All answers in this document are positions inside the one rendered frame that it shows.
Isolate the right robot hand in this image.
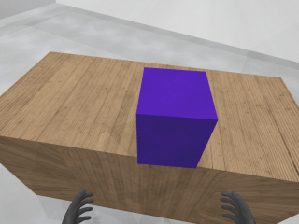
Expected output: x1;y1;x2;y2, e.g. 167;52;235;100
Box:
220;191;256;224

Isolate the left robot hand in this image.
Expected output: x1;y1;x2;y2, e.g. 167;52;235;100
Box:
62;190;94;224

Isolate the pedestal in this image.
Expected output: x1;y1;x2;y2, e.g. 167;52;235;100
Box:
0;51;299;224

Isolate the carton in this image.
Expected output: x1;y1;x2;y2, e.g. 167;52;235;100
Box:
135;67;218;169

